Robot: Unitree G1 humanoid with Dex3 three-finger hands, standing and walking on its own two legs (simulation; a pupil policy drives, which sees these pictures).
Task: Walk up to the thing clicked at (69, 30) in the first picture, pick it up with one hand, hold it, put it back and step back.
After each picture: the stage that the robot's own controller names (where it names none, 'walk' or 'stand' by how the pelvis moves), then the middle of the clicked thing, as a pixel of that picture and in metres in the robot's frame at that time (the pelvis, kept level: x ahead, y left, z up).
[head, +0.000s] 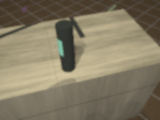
stand; (66, 48) +0.56 +0.10 +0.02
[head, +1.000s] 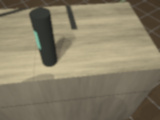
sink last; (45, 41) +0.52 +0.19 +0.05
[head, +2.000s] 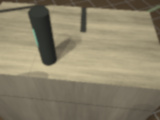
rise first; (44, 39) +0.53 +0.18 +0.05
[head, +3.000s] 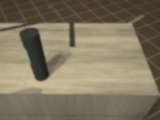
stand; (36, 57) +0.51 +0.22 +0.02
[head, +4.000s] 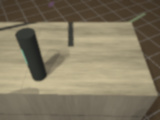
stand; (33, 57) +0.51 +0.22 +0.02
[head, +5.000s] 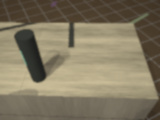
stand; (32, 58) +0.50 +0.23 +0.02
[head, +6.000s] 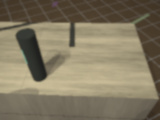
stand; (33, 57) +0.51 +0.23 +0.02
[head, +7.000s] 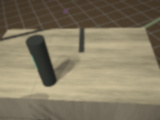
rise first; (43, 63) +0.49 +0.21 +0.02
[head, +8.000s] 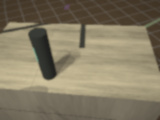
go down; (44, 56) +0.51 +0.21 +0.02
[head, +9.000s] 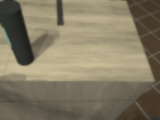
go down; (18, 38) +0.52 +0.20 +0.05
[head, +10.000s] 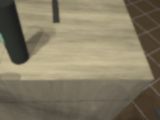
go down; (12, 34) +0.52 +0.20 +0.08
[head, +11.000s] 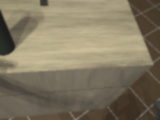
close in; out of the picture +0.52 +0.22 +0.11
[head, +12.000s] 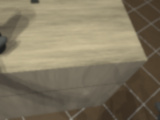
lift; out of the picture +0.52 +0.22 +0.12
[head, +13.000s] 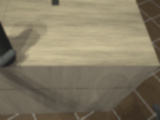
lift; out of the picture +0.47 +0.24 +0.11
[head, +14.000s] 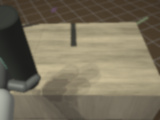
lift; (17, 57) +0.33 +0.18 +0.22
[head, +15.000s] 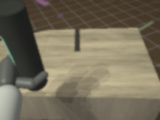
hold; (25, 53) +0.33 +0.16 +0.24
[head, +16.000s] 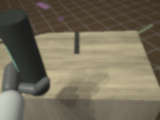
hold; (28, 59) +0.33 +0.16 +0.22
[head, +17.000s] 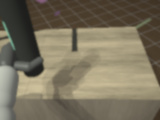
crouch; (23, 39) +0.41 +0.17 +0.23
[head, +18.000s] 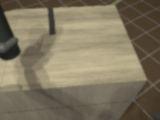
lower; out of the picture +0.51 +0.22 +0.18
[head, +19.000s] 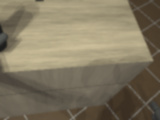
lower; out of the picture +0.52 +0.22 +0.12
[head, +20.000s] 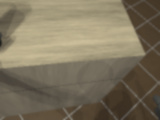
lower; out of the picture +0.53 +0.23 +0.12
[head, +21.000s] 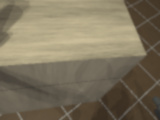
lower; out of the picture +0.54 +0.23 +0.13
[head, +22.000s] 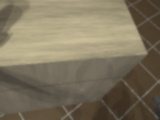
lower; out of the picture +0.54 +0.23 +0.13
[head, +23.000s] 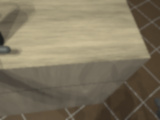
open; out of the picture +0.52 +0.22 +0.12
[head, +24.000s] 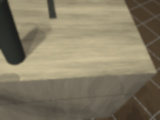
sink last; (6, 33) +0.50 +0.21 +0.09
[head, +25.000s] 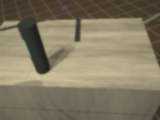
stand; (36, 49) +0.53 +0.24 +0.07
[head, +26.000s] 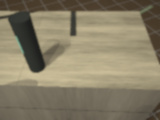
stand; (29, 46) +0.51 +0.22 +0.08
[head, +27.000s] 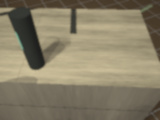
stand; (29, 42) +0.51 +0.22 +0.09
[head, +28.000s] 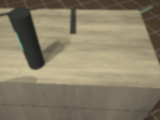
stand; (29, 42) +0.51 +0.23 +0.09
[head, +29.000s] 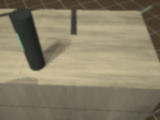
stand; (30, 43) +0.51 +0.22 +0.09
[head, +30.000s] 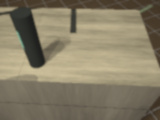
stand; (30, 41) +0.52 +0.22 +0.08
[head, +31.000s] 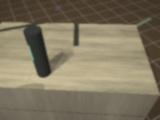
stand; (39, 54) +0.54 +0.22 +0.02
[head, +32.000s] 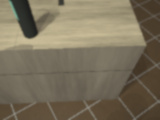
walk; (23, 12) +0.65 +0.26 +0.05
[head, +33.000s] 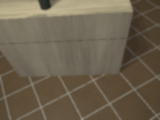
walk; out of the picture +0.97 +0.27 +0.04
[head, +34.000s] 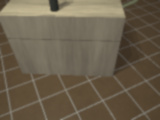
stand; out of the picture +1.17 +0.24 +0.03
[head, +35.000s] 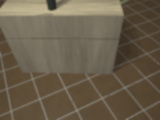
stand; out of the picture +1.16 +0.25 +0.02
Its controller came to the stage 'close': yes
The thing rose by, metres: 0.22
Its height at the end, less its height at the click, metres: +0.00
